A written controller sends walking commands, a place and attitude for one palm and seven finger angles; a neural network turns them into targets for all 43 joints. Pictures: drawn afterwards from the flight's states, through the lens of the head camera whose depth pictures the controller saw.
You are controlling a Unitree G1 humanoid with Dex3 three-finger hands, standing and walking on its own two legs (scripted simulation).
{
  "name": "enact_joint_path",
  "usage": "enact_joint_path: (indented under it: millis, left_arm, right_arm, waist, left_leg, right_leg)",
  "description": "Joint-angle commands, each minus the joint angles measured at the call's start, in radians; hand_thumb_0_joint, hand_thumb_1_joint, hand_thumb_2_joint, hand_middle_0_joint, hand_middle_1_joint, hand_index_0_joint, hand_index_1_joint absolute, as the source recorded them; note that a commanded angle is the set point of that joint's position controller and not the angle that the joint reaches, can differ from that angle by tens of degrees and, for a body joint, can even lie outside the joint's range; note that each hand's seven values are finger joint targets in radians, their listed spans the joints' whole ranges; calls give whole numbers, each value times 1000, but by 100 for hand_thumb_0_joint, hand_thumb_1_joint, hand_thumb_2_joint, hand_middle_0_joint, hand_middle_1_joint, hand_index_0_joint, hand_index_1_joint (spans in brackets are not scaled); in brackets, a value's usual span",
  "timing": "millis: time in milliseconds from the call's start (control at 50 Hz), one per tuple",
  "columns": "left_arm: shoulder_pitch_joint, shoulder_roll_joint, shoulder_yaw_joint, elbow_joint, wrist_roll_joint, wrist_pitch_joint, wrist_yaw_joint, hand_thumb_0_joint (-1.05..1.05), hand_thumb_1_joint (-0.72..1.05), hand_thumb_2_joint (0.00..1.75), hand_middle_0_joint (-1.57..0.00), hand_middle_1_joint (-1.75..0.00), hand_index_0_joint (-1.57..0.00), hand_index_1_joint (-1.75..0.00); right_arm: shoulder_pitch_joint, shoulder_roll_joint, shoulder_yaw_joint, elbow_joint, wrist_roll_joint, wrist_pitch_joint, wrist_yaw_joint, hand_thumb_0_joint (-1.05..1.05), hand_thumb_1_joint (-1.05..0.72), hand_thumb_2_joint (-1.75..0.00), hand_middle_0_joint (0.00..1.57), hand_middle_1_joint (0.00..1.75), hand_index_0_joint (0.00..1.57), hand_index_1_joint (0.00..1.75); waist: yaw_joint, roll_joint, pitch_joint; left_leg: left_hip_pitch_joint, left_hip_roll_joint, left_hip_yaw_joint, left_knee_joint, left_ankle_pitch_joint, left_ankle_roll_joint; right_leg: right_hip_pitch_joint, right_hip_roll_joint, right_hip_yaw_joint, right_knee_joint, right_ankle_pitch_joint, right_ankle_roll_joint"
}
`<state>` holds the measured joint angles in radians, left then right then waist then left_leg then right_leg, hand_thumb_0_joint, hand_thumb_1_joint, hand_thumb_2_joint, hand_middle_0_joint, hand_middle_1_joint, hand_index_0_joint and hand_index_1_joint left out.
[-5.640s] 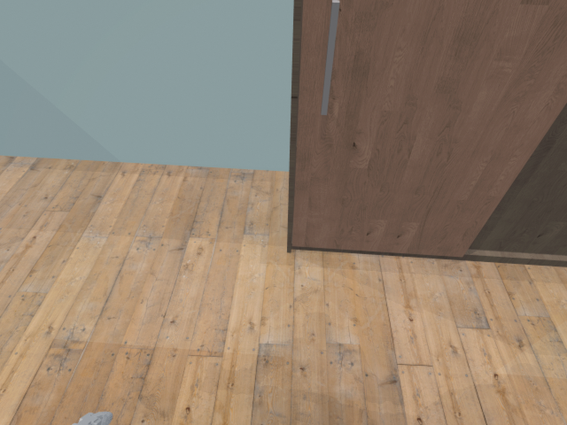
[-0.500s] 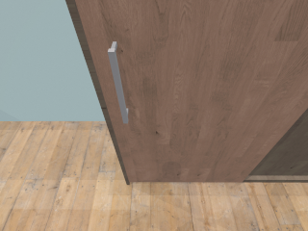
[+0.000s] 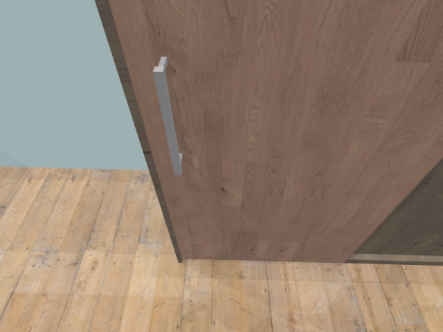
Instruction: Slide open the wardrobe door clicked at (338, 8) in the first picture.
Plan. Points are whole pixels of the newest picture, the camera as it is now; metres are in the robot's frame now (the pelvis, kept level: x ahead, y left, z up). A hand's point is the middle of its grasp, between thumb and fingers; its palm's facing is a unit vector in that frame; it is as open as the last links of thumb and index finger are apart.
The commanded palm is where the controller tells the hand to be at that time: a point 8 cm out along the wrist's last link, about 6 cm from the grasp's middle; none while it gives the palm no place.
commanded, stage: raise the hand with hooked fingers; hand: left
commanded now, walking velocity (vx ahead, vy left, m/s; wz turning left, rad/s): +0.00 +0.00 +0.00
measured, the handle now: (171, 124) +0.49 +0.14 +0.10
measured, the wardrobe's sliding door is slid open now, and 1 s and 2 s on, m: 0.00 0.00 0.00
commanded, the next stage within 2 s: none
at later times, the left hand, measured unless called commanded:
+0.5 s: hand (119, 326) +0.14 +0.19 -0.05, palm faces +0.08 -1.00 -0.03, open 8.6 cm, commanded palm +0.12 +0.25 -0.02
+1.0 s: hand (77, 282) +0.18 +0.24 +0.03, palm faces +0.10 -0.99 -0.08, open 11.7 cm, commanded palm +0.15 +0.30 +0.05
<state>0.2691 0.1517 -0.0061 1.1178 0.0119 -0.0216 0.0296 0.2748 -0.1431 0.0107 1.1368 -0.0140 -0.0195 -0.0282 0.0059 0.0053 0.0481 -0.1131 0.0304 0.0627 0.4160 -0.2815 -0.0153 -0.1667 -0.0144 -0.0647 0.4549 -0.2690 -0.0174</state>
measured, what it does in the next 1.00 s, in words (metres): stands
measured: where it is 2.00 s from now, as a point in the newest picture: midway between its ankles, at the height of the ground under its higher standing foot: outside the picture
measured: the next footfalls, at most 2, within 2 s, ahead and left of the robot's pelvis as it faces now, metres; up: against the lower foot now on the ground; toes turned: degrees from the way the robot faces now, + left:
none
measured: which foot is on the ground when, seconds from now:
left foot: down 0.00-1.00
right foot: down 0.00-1.00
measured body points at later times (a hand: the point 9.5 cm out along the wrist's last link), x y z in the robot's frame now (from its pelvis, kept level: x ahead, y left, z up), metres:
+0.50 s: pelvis -0.05 +0.00 -0.08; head -0.01 +0.01 +0.37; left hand +0.13 +0.24 -0.04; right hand +0.19 -0.25 -0.11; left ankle -0.04 +0.13 -0.74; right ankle -0.01 -0.10 -0.74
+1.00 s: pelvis -0.04 +0.02 -0.05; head +0.00 +0.02 +0.40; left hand +0.17 +0.30 +0.04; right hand +0.12 -0.23 -0.12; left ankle -0.04 +0.13 -0.74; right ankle -0.01 -0.10 -0.74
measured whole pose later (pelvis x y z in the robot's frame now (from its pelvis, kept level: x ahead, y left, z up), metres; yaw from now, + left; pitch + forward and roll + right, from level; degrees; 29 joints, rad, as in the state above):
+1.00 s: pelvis -0.04 +0.02 -0.05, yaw +2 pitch +6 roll -1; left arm 0.34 0.30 0.28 -0.07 -0.31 -0.25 -0.26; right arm 0.29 -0.27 0.01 0.66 0.02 -0.35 -0.08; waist 0.00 0.01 -0.05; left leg -0.56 0.03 0.02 0.90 -0.45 0.01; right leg -0.56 -0.04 -0.09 0.86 -0.41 0.00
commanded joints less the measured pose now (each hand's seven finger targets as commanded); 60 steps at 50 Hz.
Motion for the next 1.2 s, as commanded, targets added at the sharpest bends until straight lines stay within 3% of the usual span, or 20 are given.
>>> enact_joint_path:
  millis: [0,20,40,60,80,100,120,140,180,220,260,300,340,400,440,540,660,720,900,1180]
  left_arm:
    - [62,106,24,-31,0,-11,9,0,90,90,-20,-30,-20,-30]
    - [61,105,24,-30,-1,-10,9,0,90,90,-20,-30,-20,-30]
    - [79,267,28,-101,23,-26,5,0,90,90,-20,-30,-20,-30]
    - [-691,372,178,-1499,-165,-200,20,0,88,89,-20,-32,-20,-32]
    - [-125,242,91,-1268,-134,-133,57,0,85,88,-20,-33,-20,-33]
    - [103,-24,-29,-962,-150,-16,73,0,83,87,-21,-34,-21,-34]
    - [-46,-29,-58,-1148,-177,-48,70,0,81,86,-21,-36,-21,-36]
    - [3,-32,-43,-1103,-165,-82,69,0,78,85,-21,-37,-21,-37]
    - [33,103,100,-1157,-155,-191,42,0,74,83,-21,-40,-21,-40]
    - [276,19,100,-1045,-190,-300,-41,0,69,81,-22,-43,-22,-43]
    - [384,3,127,-993,-234,-445,-154,0,64,79,-22,-47,-22,-47]
    - [334,96,209,-1018,-239,-584,-260,0,60,77,-22,-50,-22,-50]
    - [345,177,273,-1072,-232,-539,-287,0,55,75,-22,-53,-22,-53]
    - [189,192,270,-1286,-272,-416,-264,0,48,72,-23,-57,-23,-57]
    - [16,214,264,-1481,-280,-422,-224,0,43,70,-23,-60,-23,-60]
    - [-126,200,186,-1531,-271,-477,-237,0,32,65,-24,-68,-24,-68]
    - [-13,270,282,-1369,-309,-291,-326,0,18,59,-25,-76,-25,-76]
    - [23,284,351,-1343,-335,-225,-312,0,11,56,-26,-81,-26,-81]
    - [9,273,350,-1401,-333,-297,-284,0,-10,47,-27,-94,-27,-94]
    - [-166,362,421,-1373,-349,-199,-323,0,-43,33,-29,-115,-29,-115]
  right_arm:
    - [71,-86,-13,-22,1,-13,-9,0,-90,-90,20,30,20,30]
    - [72,-85,-13,-23,2,-13,-9,0,-90,-90,20,30,20,30]
    - [30,-202,-38,-137,-6,-18,-5,0,-90,-90,20,30,20,30]
    - [-40,-268,-15,-437,50,-174,-49,0,-90,-90,20,30,20,30]
    - [-36,-208,-9,-414,28,-259,-62,0,-90,-90,20,30,20,30]
    - [-89,-170,-5,-373,52,-279,-62,0,-90,-90,20,30,20,30]
    - [-72,-215,-28,-431,62,-305,-55,0,-90,-90,20,30,20,30]
    - [-81,-211,-35,-458,55,-333,-60,0,-90,-90,20,30,20,30]
    - [-48,-238,-77,-494,18,-363,-42,0,-90,-90,20,30,20,30]
    - [-87,-204,-87,-545,11,-381,-14,0,-90,-90,20,30,20,30]
    - [-110,-201,-94,-578,12,-377,27,0,-90,-90,20,30,20,30]
    - [-133,-216,-109,-618,5,-368,51,0,-90,-90,20,30,20,30]
    - [-145,-227,-119,-686,15,-339,55,0,-90,-90,20,30,20,30]
    - [-138,-227,-105,-776,31,-307,23,0,-90,-90,20,30,20,30]
    - [-122,-224,-89,-781,28,-309,-2,0,-90,-90,20,30,20,30]
    - [-87,-233,-55,-702,27,-354,-45,0,-90,-90,20,30,20,30]
    - [-112,-236,-31,-684,51,-369,-72,0,-90,-90,20,30,20,30]
    - [-125,-227,-30,-685,49,-367,-77,0,-90,-90,20,30,20,30]
    - [-93,-242,-39,-653,41,-402,-60,0,-90,-90,20,30,20,30]
    - [-104,-253,-31,-621,54,-372,-83,0,-90,-90,20,30,20,30]
  waist:
    - [0,-5,4]
    - [0,-11,11]
    - [-22,-87,55]
    - [-88,159,-491]
    - [13,287,-465]
    - [-30,103,-157]
    - [-64,2,-42]
    - [-74,-109,38]
    - [-33,-174,-143]
    - [27,-219,-128]
    - [62,-161,-126]
    - [68,-86,-189]
    - [102,-22,-251]
    - [56,2,-307]
    - [0,-3,-325]
    - [-72,51,-298]
    - [-7,66,-289]
    - [16,-23,-291]
    - [15,43,-271]
    - [26,84,-255]
  left_leg:
    - [-46,78,-58,-62,209,30]
    - [-50,79,-58,-64,199,30]
    - [-90,34,-88,14,334,19]
    - [130,-31,12,45,419,56]
    - [185,-2,8,12,520,34]
    - [2,26,-14,10,419,32]
    - [-73,11,-66,29,264,41]
    - [-137,1,-67,62,183,53]
    - [-220,-26,-69,166,107,45]
    - [-377,-38,-61,262,66,25]
    - [-505,-48,-49,370,57,5]
    - [-624,-56,-41,492,23,-1]
    - [-656,-64,-17,508,-12,12]
    - [-627,-61,-22,513,-64,29]
    - [-615,-46,-51,537,-86,37]
    - [-554,-22,-99,551,-81,40]
    - [-526,-33,-106,442,-109,27]
    - [-502,-33,-107,400,-65,22]
    - [-385,-23,-107,320,63,12]
    - [-229,-22,-99,220,220,7]
  right_leg:
    - [18,-105,90,-68,273,-27]
    - [13,-103,90,-70,257,-26]
    - [32,-97,87,-41,574,-15]
    - [46,-16,92,24,496,-2]
    - [37,-14,41,67,292,-19]
    - [-99,-9,-3,51,165,-5]
    - [-129,-19,-15,37,153,6]
    - [-192,-18,-17,43,112,10]
    - [-254,-24,-12,119,22,18]
    - [-312,-23,-2,210,-14,13]
    - [-360,-30,17,332,42,-5]
    - [-420,-33,52,453,43,-21]
    - [-406,-27,80,462,-31,-26]
    - [-421,-18,93,417,-141,-4]
    - [-466,-8,100,406,-191,9]
    - [-519,14,69,406,-152,4]
    - [-392,-4,68,315,-219,8]
    - [-333,-6,58,285,-181,17]
    - [-289,12,-6,302,2,7]
    - [-144,18,-15,208,176,7]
